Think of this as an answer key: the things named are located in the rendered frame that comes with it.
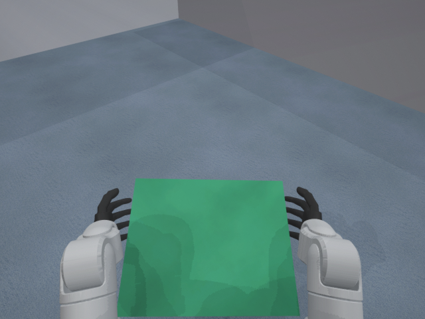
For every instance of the left robot forearm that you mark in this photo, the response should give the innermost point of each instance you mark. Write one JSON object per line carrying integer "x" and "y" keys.
{"x": 88, "y": 278}

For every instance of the robot left hand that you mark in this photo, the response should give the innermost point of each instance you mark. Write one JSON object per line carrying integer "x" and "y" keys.
{"x": 105, "y": 209}

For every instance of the robot right hand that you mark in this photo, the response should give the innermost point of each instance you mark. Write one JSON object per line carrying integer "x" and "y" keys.
{"x": 310, "y": 207}

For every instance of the right robot forearm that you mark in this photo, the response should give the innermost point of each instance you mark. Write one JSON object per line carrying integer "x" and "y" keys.
{"x": 334, "y": 281}

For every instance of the carton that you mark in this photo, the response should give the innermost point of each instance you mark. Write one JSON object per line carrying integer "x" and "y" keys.
{"x": 208, "y": 247}

